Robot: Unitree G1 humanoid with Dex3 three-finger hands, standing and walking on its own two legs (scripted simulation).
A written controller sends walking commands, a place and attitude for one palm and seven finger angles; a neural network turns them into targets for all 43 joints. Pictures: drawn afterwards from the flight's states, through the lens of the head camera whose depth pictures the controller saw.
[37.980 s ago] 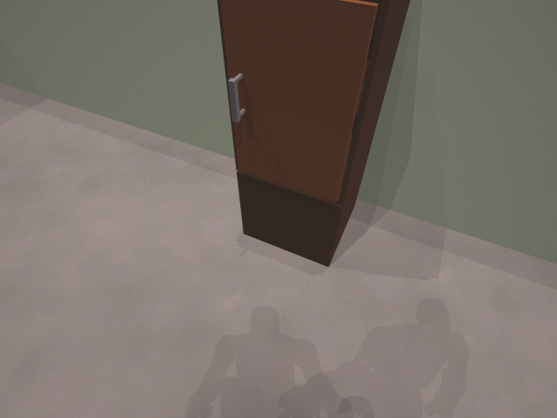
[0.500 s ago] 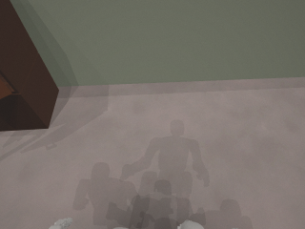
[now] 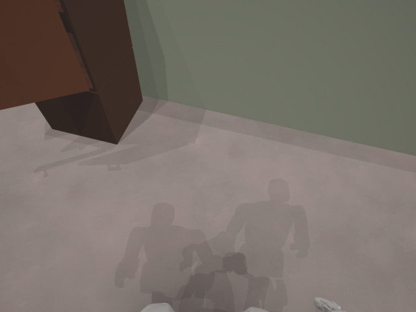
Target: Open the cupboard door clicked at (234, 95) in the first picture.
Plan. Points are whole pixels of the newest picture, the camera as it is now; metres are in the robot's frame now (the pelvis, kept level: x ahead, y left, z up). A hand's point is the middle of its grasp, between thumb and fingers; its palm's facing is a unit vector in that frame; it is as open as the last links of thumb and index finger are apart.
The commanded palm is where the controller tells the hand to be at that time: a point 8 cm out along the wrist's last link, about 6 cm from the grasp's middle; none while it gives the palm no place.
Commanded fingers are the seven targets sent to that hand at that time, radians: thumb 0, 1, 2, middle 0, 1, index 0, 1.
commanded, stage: turn to face it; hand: left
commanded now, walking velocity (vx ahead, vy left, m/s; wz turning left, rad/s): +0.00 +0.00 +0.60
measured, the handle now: out of the picture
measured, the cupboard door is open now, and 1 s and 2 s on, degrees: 38 38 38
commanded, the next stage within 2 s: take the last steps up to it in 0.60 s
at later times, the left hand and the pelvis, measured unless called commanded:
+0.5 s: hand out of the picture +0.05 +0.16 -0.13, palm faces +0.30 -0.92 -0.25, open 7.4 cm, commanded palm none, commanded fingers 0.00 0.90 0.90 -0.20 -0.30 -0.20 -0.30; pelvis +0.03 -0.05 +0.02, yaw +17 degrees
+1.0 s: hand out of the picture +0.01 +0.18 -0.15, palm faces +0.50 -0.82 -0.26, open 7.4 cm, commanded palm none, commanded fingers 0.00 0.90 0.90 -0.20 -0.30 -0.20 -0.30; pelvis +0.05 -0.04 +0.01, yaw +28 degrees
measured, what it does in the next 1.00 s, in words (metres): steps on the spot, turning left: right foot, then left foot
